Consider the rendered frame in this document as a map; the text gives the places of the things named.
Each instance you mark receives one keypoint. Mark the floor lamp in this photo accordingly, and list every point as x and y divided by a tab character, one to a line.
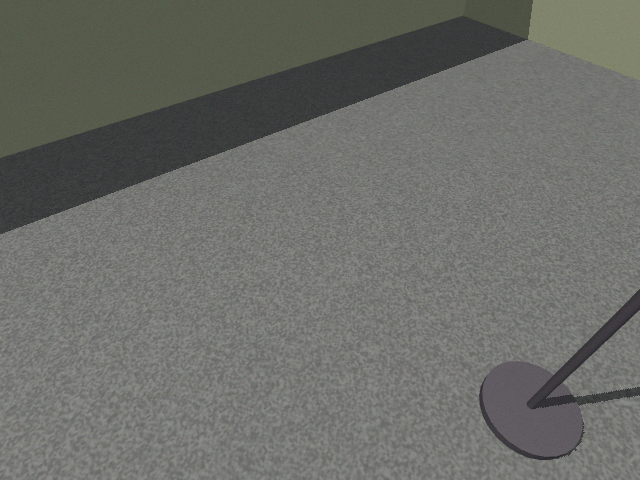
530	410

